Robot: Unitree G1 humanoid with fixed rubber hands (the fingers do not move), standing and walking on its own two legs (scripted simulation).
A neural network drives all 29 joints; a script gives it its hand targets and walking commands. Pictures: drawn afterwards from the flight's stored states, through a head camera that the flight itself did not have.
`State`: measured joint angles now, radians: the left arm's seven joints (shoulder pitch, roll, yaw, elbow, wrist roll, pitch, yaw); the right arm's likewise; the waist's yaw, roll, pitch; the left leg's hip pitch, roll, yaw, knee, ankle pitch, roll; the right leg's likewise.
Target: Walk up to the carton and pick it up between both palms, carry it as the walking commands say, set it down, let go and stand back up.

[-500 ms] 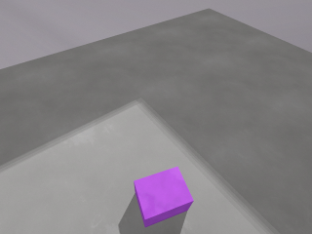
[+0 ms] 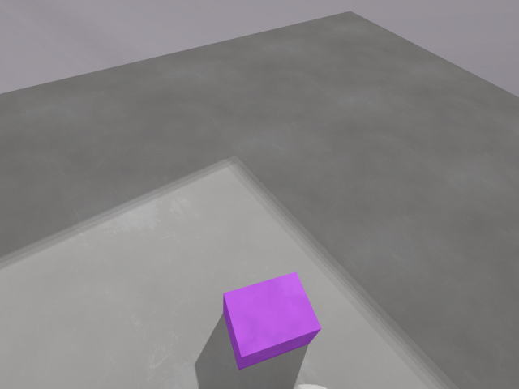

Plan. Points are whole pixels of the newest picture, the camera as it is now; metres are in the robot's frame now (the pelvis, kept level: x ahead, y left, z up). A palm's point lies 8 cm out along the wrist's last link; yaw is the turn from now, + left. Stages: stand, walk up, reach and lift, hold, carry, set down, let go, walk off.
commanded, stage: walk up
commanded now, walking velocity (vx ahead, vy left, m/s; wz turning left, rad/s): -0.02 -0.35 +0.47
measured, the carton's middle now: (268, 319) +0.43 -0.11 -0.68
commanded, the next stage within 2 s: none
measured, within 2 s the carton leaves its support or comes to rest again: neither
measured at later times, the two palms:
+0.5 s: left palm out of the picture +0.09 +0.11 -0.12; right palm out of the picture +0.01 -0.44 -0.14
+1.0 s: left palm out of the picture -0.08 +0.04 -0.15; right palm (460, 380) +0.15 -0.38 -0.14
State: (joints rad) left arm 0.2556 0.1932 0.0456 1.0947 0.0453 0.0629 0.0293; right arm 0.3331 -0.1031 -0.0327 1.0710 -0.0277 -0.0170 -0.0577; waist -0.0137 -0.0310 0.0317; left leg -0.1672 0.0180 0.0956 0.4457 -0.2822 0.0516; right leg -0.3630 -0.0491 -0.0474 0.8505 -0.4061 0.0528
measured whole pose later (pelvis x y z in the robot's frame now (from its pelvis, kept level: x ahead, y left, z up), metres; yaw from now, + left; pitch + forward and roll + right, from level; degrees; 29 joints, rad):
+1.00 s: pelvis +0.02 -0.17 +0.00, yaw +16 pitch +0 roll +0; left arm 0.34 0.16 0.02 1.10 0.02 -0.01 0.04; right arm 0.18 -0.18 -0.04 1.03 -0.02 0.01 -0.02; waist 0.02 -0.01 0.03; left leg -0.19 0.00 0.05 0.45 -0.26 0.02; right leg -0.20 -0.07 -0.18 0.47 -0.27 0.00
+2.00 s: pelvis +0.01 -0.15 +0.00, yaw +18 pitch -1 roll -1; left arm 0.32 0.16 0.03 1.10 0.01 0.01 0.05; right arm 0.28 -0.16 -0.03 1.05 -0.02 -0.01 -0.04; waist 0.01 0.00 0.02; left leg -0.19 -0.03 0.02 0.46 -0.26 0.05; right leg -0.17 -0.09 -0.20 0.44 -0.25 0.03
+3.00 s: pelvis +0.00 -0.16 -0.01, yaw +21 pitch +1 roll -1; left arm 0.30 0.22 0.06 1.05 0.02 0.03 0.05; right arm 0.23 -0.19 -0.03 0.99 -0.03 0.00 -0.03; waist 0.02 -0.01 0.03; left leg -0.29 -0.05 -0.04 0.55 -0.27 0.05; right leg -0.25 -0.12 -0.25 0.54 -0.29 0.02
